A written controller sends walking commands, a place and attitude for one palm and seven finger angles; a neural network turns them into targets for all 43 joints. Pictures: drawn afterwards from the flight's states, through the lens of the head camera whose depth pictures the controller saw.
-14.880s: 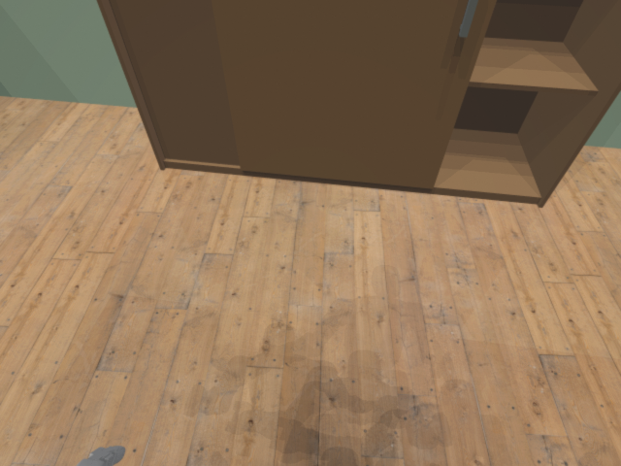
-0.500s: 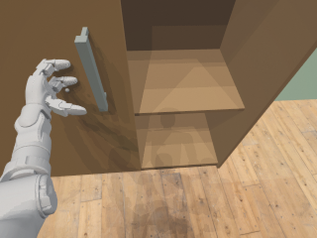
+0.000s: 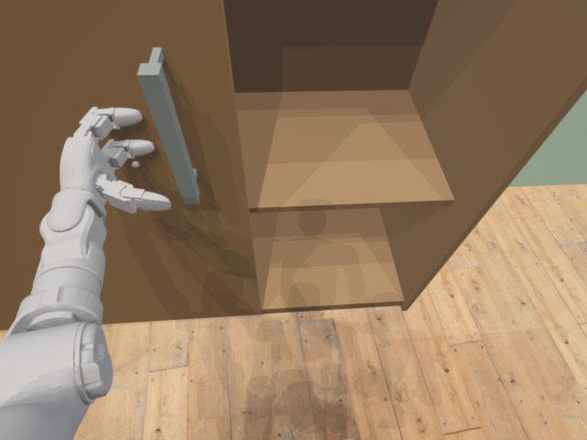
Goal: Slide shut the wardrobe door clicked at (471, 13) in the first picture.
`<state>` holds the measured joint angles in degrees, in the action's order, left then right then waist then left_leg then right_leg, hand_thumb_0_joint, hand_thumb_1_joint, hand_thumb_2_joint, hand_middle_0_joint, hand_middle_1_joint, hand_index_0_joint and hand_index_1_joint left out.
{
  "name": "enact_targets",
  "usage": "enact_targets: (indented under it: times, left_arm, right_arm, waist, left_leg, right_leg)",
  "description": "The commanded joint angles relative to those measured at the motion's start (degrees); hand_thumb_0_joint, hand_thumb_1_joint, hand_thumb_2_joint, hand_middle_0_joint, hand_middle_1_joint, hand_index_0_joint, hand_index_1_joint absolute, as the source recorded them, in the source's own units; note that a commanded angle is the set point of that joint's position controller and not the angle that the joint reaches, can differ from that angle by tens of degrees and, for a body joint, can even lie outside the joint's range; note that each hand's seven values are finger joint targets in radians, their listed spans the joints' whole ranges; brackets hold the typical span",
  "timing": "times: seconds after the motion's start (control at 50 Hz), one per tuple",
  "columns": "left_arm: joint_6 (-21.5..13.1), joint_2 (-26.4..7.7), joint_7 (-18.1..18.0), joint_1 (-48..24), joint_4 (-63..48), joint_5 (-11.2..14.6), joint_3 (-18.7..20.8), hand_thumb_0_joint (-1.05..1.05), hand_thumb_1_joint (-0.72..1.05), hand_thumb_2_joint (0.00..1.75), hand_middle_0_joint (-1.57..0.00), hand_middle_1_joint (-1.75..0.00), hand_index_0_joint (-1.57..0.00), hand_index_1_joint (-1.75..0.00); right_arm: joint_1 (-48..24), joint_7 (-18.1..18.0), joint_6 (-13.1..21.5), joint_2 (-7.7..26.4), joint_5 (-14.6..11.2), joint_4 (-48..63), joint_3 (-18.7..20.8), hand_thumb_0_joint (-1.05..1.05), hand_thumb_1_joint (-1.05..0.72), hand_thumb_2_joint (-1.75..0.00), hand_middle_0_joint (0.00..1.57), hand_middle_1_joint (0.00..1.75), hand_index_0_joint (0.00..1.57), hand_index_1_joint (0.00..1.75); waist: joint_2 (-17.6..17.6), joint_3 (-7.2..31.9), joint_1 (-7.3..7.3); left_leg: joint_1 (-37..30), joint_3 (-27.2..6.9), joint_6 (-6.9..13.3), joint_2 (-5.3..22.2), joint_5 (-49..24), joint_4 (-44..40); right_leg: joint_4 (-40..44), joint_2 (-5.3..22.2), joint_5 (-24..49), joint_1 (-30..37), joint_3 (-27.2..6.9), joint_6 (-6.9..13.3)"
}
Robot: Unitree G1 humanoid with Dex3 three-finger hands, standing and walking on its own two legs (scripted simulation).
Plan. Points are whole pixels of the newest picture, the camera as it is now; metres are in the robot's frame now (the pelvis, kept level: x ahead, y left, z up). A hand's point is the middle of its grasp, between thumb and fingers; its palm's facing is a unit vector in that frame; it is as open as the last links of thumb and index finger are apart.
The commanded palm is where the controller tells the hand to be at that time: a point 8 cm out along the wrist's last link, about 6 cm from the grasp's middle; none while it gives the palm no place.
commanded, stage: feel for the door with the fingertips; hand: left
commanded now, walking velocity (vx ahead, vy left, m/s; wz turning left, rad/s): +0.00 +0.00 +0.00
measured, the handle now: (176, 135) +0.50 +0.16 +0.12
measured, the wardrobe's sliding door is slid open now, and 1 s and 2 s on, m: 0.50 0.50 0.50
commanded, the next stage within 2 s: slide the fingers in behind the handle in 0.28 s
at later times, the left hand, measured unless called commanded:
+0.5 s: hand (141, 163) +0.46 +0.20 +0.11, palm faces +0.08 -1.00 +0.01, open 13.7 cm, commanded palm +0.44 +0.24 +0.12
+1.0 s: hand (161, 163) +0.46 +0.18 +0.11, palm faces +0.09 -1.00 +0.01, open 14.0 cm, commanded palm +0.43 +0.22 +0.12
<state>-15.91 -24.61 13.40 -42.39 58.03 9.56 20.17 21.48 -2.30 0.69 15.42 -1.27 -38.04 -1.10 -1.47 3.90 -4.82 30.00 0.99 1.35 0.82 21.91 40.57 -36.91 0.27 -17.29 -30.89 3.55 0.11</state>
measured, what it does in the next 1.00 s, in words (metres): stands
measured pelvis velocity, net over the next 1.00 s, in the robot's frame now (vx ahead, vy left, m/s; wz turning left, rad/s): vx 0.00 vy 0.00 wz -0.01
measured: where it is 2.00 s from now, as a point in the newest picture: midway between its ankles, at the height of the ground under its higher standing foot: outside the picture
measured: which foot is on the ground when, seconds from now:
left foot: down 0.00-1.00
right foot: down 0.00-1.00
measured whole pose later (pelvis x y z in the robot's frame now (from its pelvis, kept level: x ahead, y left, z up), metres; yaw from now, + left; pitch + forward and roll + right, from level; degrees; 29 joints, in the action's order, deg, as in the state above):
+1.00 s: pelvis +0.00 +0.00 +0.00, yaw -1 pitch +11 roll -1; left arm -17.1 -20.4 8.2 -42.9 58.0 7.8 19.2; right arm 20.7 -1.5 1.8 14.8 -1.0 -37.8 -1.2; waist -1.8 3.9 -4.9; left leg 29.5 1.6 1.1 0.9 21.8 40.5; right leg -37.8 0.1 -17.4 -31.1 2.8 0.3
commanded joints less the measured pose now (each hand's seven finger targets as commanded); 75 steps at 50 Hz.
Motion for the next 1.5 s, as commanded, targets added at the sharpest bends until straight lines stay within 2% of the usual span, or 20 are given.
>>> enact_targets:
  times: [0.0,0.02,0.08,0.12,0.24,0.3,0.4,0.52,0.62,0.66,0.72,0.78,1.02,1.06,1.12,1.16,1.24,1.3,1.4,1.48]
  left_arm:
    - [-3.67,-11.25,0.05,-27.02,-12.24,0.46,0.63,0.00,-0.50,0.30,-0.30,-1.20,-0.30,-1.20]
    - [-4.04,-14.45,-0.50,-27.66,-13.62,0.35,3.45,0.00,-0.50,0.30,-0.30,-1.20,-0.30,-1.20]
    - [-4.52,-11.57,-1.48,-28.09,-13.36,-0.75,0.85,0.00,-0.50,0.30,-0.30,-1.20,-0.30,-1.20]
    - [-4.90,-14.27,-1.68,-29.89,-12.20,-1.60,2.21,0.00,-0.50,0.30,-0.30,-1.20,-0.30,-1.20]
    - [-5.48,-12.12,-0.58,-31.14,-10.98,-0.56,1.27,0.00,-0.50,0.30,-0.30,-1.20,-0.30,-1.20]
    - [-5.64,-13.14,-0.51,-32.96,-9.44,-0.61,1.43,0.00,-0.50,0.30,-0.30,-1.20,-0.30,-1.20]
    - [-6.52,-15.09,-0.55,-32.91,-8.69,-1.00,2.94,0.00,-0.50,0.30,-0.30,-1.20,-0.30,-1.20]
    - [-6.51,-13.13,-0.33,-31.69,-9.48,-0.36,1.71,0.00,-0.50,0.30,-0.30,-1.20,-0.30,-1.20]
    - [-6.58,-13.42,-0.91,-29.41,-12.07,-0.60,2.03,0.00,-0.50,0.30,-0.30,-1.20,-0.30,-1.20]
    - [-6.15,-8.74,-0.98,-29.67,-12.82,-0.32,-1.62,0.00,-0.50,0.30,-0.30,-1.20,-0.30,-1.20]
    - [-5.11,-12.27,-2.41,-27.61,-11.29,-0.25,2.16,0.00,-0.50,0.30,-0.30,-1.20,-0.30,-1.20]
    - [-4.83,-7.60,-3.05,-27.69,-13.29,-0.62,-1.39,0.00,-0.50,0.30,-0.30,-1.20,-0.30,-1.20]
    - [-5.31,-8.42,-4.60,-27.07,-14.72,-1.59,-0.36,0.00,-0.50,0.30,-0.30,-1.20,-0.30,-1.20]
    - [-4.94,-5.29,-4.12,-27.22,-14.50,-0.95,-2.64,0.00,-0.50,0.30,-0.30,-1.20,-0.30,-1.20]
    - [-4.17,-7.55,-4.50,-27.22,-12.14,-0.88,-0.80,0.00,-0.50,0.30,-0.30,-1.20,-0.30,-1.20]
    - [-4.47,-6.05,-4.87,-27.29,-13.92,-1.33,-1.81,0.00,-0.50,0.30,-0.30,-1.20,-0.30,-1.20]
    - [-5.13,-4.48,-5.38,-26.58,-17.42,-1.71,-3.18,0.00,-0.50,0.30,-0.30,-1.20,-0.30,-1.20]
    - [-4.14,-4.98,-5.50,-24.85,-15.49,-0.70,-2.11,0.00,-0.50,0.30,-0.30,-1.20,-0.30,-1.20]
    - [-3.75,-7.00,-6.75,-25.72,-15.03,-1.65,-0.65,0.00,-0.50,0.30,-0.30,-1.20,-0.30,-1.20]
    - [-5.17,-5.90,-7.31,-25.18,-18.12,-1.93,-1.08,0.00,-0.50,0.30,-0.30,-1.20,-0.30,-1.20]
  right_arm:
    - [4.59,-0.37,1.98,8.97,-0.07,4.15,2.91,0.00,-0.90,-0.90,0.20,0.30,0.20,0.30]
    - [4.60,-0.39,1.97,9.06,-0.01,4.50,2.94,0.00,-0.90,-0.90,0.20,0.30,0.20,0.30]
    - [3.95,-0.29,2.09,8.28,-0.07,4.82,2.68,0.00,-0.90,-0.90,0.20,0.30,0.20,0.30]
    - [4.47,-0.35,1.96,8.63,0.03,4.50,2.59,0.00,-0.90,-0.90,0.20,0.30,0.20,0.30]
    - [4.56,-0.57,2.38,8.55,-0.04,4.38,2.68,0.00,-0.90,-0.90,0.20,0.30,0.20,0.30]
    - [4.85,-0.71,2.44,8.77,0.05,3.68,2.40,0.00,-0.90,-0.90,0.20,0.30,0.20,0.30]
    - [5.68,-0.64,2.65,9.12,0.32,3.43,2.66,0.00,-0.90,-0.90,0.20,0.30,0.20,0.30]
    - [5.05,-0.42,2.62,9.03,0.10,3.77,2.65,0.00,-0.90,-0.90,0.20,0.30,0.20,0.30]
    - [5.11,-0.30,2.83,9.08,0.06,4.20,2.87,0.00,-0.90,-0.90,0.20,0.30,0.20,0.30]
    - [4.49,-0.13,2.96,8.56,-0.11,4.33,2.80,0.00,-0.90,-0.90,0.20,0.30,0.20,0.30]
    - [4.97,-0.07,2.84,9.22,0.00,4.09,3.03,0.00,-0.90,-0.90,0.20,0.30,0.20,0.30]
    - [4.42,0.24,3.12,8.39,-0.05,4.54,2.97,0.00,-0.90,-0.90,0.20,0.30,0.20,0.30]
    - [3.93,0.44,2.81,7.91,0.04,5.06,3.05,0.00,-0.90,-0.90,0.20,0.30,0.20,0.30]
    - [3.14,0.36,2.82,7.53,-0.23,5.27,2.93,0.00,-0.90,-0.90,0.20,0.30,0.20,0.30]
    - [3.39,0.19,2.51,7.94,-0.28,4.99,2.80,0.00,-0.90,-0.90,0.20,0.30,0.20,0.30]
    - [3.01,0.29,2.68,7.48,-0.17,5.49,2.80,0.00,-0.90,-0.90,0.20,0.30,0.20,0.30]
    - [3.19,0.73,2.71,7.20,0.01,5.67,3.14,0.00,-0.90,-0.90,0.20,0.30,0.20,0.30]
    - [3.12,0.59,2.39,7.53,-0.14,5.37,3.12,0.00,-0.90,-0.90,0.20,0.30,0.20,0.30]
    - [2.61,0.45,2.19,7.42,-0.13,5.73,2.77,0.00,-0.90,-0.90,0.20,0.30,0.20,0.30]
    - [2.48,0.58,2.46,6.79,0.03,6.15,3.00,0.00,-0.90,-0.90,0.20,0.30,0.20,0.30]
  waist:
    - [-2.18,19.98,-2.11]
    - [-2.67,21.45,-1.31]
    - [-2.80,19.71,-1.99]
    - [-2.47,19.24,-2.13]
    - [-2.61,21.48,-2.61]
    - [-2.67,19.16,-3.20]
    - [-2.71,21.45,-2.62]
    - [-3.28,19.75,-2.75]
    - [-3.91,22.29,-1.85]
    - [-4.55,20.34,-2.56]
    - [-1.81,19.84,-1.54]
    - [-2.50,19.34,-2.04]
    - [-1.49,22.37,-1.22]
    - [-1.22,20.34,-1.79]
    - [1.06,18.60,-1.75]
    - [-2.47,20.07,-1.14]
    - [-3.31,23.18,-0.99]
    - [1.30,20.42,-1.08]
    - [0.00,18.10,-0.60]
    - [-2.16,22.21,-0.22]
  left_leg:
    - [-11.20,-2.41,0.08,-0.14,-21.36,-4.06]
    - [-10.80,-2.42,0.02,-0.26,-21.58,-4.21]
    - [-10.51,-1.98,0.11,-0.22,-21.11,-4.27]
    - [-9.72,-2.13,0.26,-0.27,-20.17,-4.27]
    - [-11.69,-2.25,0.03,-0.15,-20.50,-3.94]
    - [-10.22,-2.27,0.14,-0.14,-19.15,-3.79]
    - [-10.48,-2.72,0.01,-0.17,-20.00,-3.56]
    - [-10.04,-2.46,-0.02,-0.02,-17.91,-4.11]
    - [-11.84,-2.78,-0.20,0.00,-19.61,-4.35]
    - [-12.40,-2.99,-0.46,0.18,-19.60,-4.62]
    - [-10.05,-2.53,-0.18,0.04,-17.94,-4.93]
    - [-10.97,-2.14,-0.15,-0.05,-19.66,-4.73]
    - [-11.64,-1.51,0.04,-0.36,-22.35,-3.89]
    - [-10.72,-1.12,0.01,-0.40,-20.89,-4.27]
    - [-8.54,-1.12,0.30,-0.60,-18.40,-4.55]
    - [-9.86,-0.99,0.08,-0.76,-19.53,-4.48]
    - [-12.77,-1.20,-0.03,-0.57,-23.46,-3.83]
    - [-10.41,-1.19,0.12,-0.52,-21.89,-4.29]
    - [-7.86,-0.47,0.31,-0.92,-18.21,-5.07]
    - [-10.57,-0.24,0.12,-0.86,-21.32,-4.67]
  right_leg:
    - [2.13,-1.80,18.33,8.43,-1.62,1.37]
    - [1.75,-1.70,18.88,9.83,-1.87,1.34]
    - [1.71,-1.67,18.60,8.74,-1.78,1.12]
    - [1.61,-1.70,18.08,8.83,-2.08,1.20]
    - [1.71,-1.87,17.74,8.22,-2.05,1.12]
    - [1.85,-1.86,16.89,7.24,-2.11,1.18]
    - [1.34,-1.91,16.90,7.76,-2.05,1.29]
    - [1.95,-2.07,15.19,6.77,-1.91,1.14]
    - [1.65,-2.07,15.76,7.92,-1.77,1.34]
    - [1.89,-2.11,15.00,6.26,-1.30,1.35]
    - [2.07,-2.04,14.97,7.94,-1.52,1.30]
    - [2.09,-1.93,16.59,7.61,-1.46,1.21]
    - [1.27,-1.88,20.64,10.77,-2.15,1.23]
    - [1.75,-1.86,20.19,10.47,-2.04,1.15]
    - [2.02,-1.84,19.11,10.75,-2.13,1.12]
    - [1.62,-1.67,19.45,10.51,-2.22,1.27]
    - [1.17,-1.83,21.72,10.90,-2.23,1.22]
    - [1.69,-1.98,21.64,11.90,-1.86,1.20]
    - [2.16,-1.65,19.85,12.41,-2.40,1.20]
    - [1.60,-1.75,22.12,13.52,-2.68,1.22]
